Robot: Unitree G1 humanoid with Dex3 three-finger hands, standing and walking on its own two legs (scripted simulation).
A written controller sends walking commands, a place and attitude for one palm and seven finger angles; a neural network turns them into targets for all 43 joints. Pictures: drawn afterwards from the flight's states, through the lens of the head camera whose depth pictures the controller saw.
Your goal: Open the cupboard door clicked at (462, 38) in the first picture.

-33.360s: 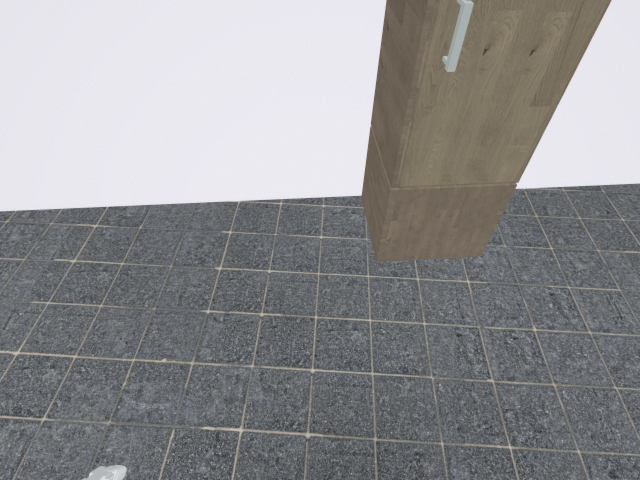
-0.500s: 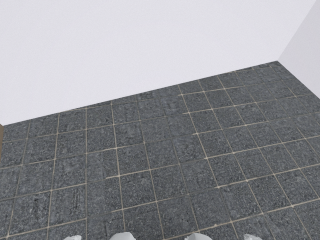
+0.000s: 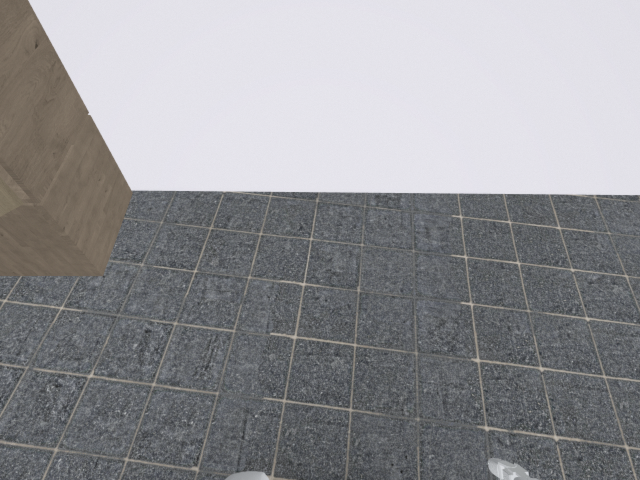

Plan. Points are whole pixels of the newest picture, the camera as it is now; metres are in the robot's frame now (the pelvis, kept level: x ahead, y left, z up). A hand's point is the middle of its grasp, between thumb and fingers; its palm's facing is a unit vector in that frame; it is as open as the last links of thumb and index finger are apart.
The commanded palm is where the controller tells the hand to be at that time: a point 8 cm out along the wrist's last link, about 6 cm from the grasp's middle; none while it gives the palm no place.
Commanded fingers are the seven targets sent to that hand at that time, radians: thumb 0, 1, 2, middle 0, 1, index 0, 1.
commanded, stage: turn to face it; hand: left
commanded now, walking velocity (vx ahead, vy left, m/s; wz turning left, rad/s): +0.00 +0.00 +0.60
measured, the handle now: out of the picture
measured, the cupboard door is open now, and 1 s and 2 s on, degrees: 47 47 47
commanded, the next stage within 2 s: take the last steps up to it in 1.32 s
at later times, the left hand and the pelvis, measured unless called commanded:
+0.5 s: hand out of the picture +0.04 +0.19 -0.15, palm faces +0.30 -0.91 -0.27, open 7.4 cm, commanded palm none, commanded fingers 0.00 0.90 0.90 -0.20 -0.30 -0.20 -0.30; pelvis +0.01 -0.03 +0.01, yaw +18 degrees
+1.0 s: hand out of the picture -0.01 +0.20 -0.15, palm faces +0.57 -0.76 -0.30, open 7.4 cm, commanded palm none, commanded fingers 0.00 0.90 0.90 -0.20 -0.30 -0.20 -0.30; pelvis +0.03 -0.04 +0.00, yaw +35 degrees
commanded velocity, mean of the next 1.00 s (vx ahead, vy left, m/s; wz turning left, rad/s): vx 0.00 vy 0.00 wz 0.57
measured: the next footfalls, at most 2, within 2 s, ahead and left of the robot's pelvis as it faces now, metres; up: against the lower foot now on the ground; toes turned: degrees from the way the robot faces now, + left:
left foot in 0.02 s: +0.05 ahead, +0.12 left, +0.00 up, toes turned +5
right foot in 0.32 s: +0.07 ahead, -0.15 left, +0.00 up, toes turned +9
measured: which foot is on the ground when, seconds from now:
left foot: up 0.00-0.00, down 0.02-0.32, up 0.34-0.60, down 0.62-0.96, up 0.98-1.00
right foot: down 0.00-0.00, up 0.02-0.30, down 0.32-0.62, up 0.64-0.94, down 0.96-1.00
